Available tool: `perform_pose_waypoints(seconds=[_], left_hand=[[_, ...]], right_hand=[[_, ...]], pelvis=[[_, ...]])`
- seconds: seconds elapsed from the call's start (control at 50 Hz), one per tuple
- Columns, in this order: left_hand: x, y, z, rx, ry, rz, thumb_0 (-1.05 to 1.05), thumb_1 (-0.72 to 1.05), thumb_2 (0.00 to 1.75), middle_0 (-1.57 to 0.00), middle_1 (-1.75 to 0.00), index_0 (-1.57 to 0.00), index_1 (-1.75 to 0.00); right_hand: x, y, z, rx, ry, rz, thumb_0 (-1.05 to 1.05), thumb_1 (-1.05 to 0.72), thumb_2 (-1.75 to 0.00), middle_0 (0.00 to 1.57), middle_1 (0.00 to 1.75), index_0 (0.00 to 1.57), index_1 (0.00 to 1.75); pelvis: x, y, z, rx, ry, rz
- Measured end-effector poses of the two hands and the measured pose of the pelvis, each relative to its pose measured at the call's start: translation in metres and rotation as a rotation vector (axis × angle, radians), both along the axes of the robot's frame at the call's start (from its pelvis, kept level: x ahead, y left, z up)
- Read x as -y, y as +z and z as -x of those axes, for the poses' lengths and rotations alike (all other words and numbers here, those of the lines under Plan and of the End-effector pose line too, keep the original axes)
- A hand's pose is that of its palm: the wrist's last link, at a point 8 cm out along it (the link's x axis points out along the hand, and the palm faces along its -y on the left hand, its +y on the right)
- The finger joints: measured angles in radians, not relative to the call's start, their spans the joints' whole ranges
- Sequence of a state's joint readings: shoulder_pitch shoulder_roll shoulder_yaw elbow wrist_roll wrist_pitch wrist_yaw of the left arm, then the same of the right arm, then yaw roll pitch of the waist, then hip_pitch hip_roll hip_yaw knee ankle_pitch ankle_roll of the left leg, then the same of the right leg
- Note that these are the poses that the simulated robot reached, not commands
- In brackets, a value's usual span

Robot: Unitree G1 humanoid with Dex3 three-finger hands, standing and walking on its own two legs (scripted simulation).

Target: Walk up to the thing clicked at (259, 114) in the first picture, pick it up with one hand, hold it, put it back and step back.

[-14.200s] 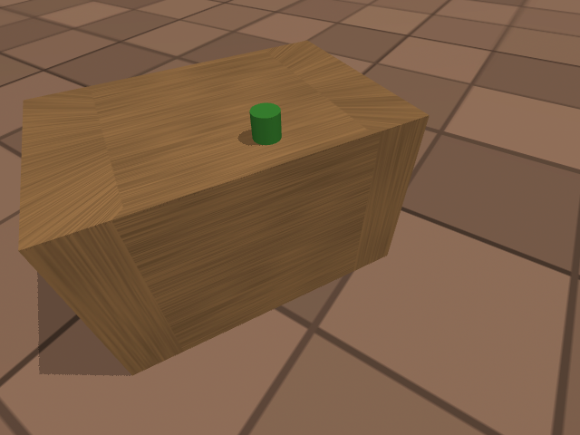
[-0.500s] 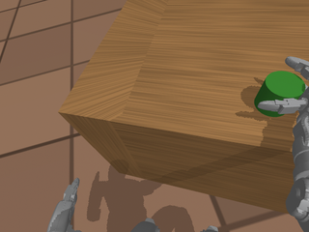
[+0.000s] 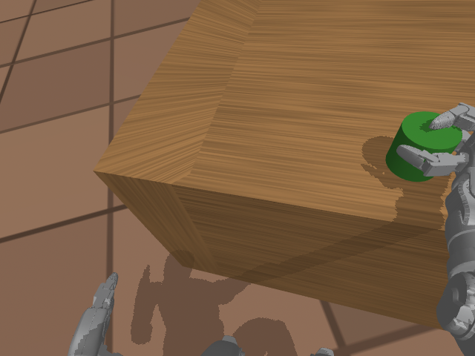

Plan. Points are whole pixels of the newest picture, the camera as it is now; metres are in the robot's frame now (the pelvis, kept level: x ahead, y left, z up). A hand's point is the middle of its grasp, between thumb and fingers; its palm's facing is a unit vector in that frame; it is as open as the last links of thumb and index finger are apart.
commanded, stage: settle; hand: right
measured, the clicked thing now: (420, 147) +0.51 -0.21 +0.05
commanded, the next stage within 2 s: lift in 0.72 s
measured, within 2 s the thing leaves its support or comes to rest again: neither
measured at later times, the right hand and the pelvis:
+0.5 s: hand (448, 116) +0.51 -0.22 +0.12, palm faces +0.26 +0.97 +0.01, open 7.5 cm; pelvis +0.01 +0.00 +0.02, yaw -1 degrees
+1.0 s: hand (453, 105) +0.50 -0.22 +0.14, palm faces +0.25 +0.97 +0.00, open 7.4 cm; pelvis +0.02 +0.01 +0.03, yaw -1 degrees
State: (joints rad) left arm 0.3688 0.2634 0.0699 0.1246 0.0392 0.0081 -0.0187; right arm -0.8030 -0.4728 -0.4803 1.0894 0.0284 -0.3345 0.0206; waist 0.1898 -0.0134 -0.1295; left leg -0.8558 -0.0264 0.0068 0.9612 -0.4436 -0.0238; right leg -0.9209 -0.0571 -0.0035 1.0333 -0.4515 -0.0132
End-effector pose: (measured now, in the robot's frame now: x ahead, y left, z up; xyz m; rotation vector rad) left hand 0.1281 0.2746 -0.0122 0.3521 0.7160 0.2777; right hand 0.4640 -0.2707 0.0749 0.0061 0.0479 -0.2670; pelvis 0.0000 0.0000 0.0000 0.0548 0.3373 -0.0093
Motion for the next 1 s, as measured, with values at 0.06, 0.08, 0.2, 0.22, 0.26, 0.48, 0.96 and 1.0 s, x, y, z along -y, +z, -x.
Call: perform_pose_waypoints(seconds=[0.06,0.08,0.2,0.22,0.26,0.48,0.96,1.0], left_hand=[[0.0,0.01,-0.011,0.041,-0.018,-0.009,-0.01,-0.54,0.07,-0.06,-0.06,-0.06,-0.06],[0.002,0.012,-0.014,0.053,-0.027,-0.009,-0.01,-0.54,0.07,-0.06,-0.06,-0.06,-0.06],[0.012,0.001,-0.015,0.024,-0.052,0.038,0.0,-0.53,0.07,-0.06,-0.06,-0.06,-0.06],[0.013,-0.002,-0.013,0.012,-0.049,0.048,0.0,-0.53,0.07,-0.06,-0.06,-0.06,-0.06],[0.014,-0.008,-0.01,-0.012,-0.041,0.062,0.0,-0.53,0.06,-0.06,-0.06,-0.06,-0.06],[0.003,0.005,-0.022,0.011,-0.024,0.035,-0.01,-0.55,0.08,-0.06,-0.06,-0.05,-0.06],[0.009,0.004,-0.023,0.005,-0.023,0.079,-0.01,-0.55,0.08,-0.05,-0.06,-0.05,-0.06],[0.01,0.004,-0.022,0.004,-0.024,0.086,-0.01,-0.54,0.07,-0.05,-0.06,-0.05,-0.06]], right_hand=[[-0.002,0.007,0.0,-0.001,0.0,-0.009,0.0,0.44,-0.86,0.61,0.94,1.23,1.26],[-0.003,0.01,0.0,0.001,0.001,-0.01,0.0,0.45,-0.86,0.61,0.95,1.24,1.27],[0.003,0.019,-0.001,0.011,0.0,0.009,0.0,0.48,-0.88,0.61,0.99,1.26,1.3],[0.005,0.021,-0.002,0.01,-0.003,0.014,0.0,0.49,-0.89,0.61,0.99,1.26,1.31],[0.006,0.024,-0.002,0.01,-0.007,0.024,0.0,0.49,-0.9,0.61,1.0,1.27,1.31],[0.0,0.041,-0.01,0.0,0.003,-0.018,0.0,0.52,-0.94,0.6,1.04,1.31,1.38],[-0.005,0.068,-0.008,0.007,0.013,-0.001,0.0,0.56,-1.04,0.54,1.13,1.34,1.51],[-0.006,0.068,-0.005,0.006,0.016,0.005,0.0,0.57,-1.03,0.55,1.13,1.34,1.5]], pelvis=[[-0.002,0.004,-0.002,0.013,-0.001,0.002],[-0.002,0.005,-0.003,0.017,-0.003,0.003],[-0.005,0.008,-0.004,0.022,-0.01,0.006],[-0.005,0.008,-0.004,0.022,-0.011,0.006],[-0.005,0.009,-0.005,0.022,-0.011,0.007],[-0.005,0.018,-0.014,0.042,-0.011,0.011],[-0.006,0.03,-0.015,0.076,-0.009,0.02],[-0.006,0.031,-0.015,0.08,-0.008,0.021]])
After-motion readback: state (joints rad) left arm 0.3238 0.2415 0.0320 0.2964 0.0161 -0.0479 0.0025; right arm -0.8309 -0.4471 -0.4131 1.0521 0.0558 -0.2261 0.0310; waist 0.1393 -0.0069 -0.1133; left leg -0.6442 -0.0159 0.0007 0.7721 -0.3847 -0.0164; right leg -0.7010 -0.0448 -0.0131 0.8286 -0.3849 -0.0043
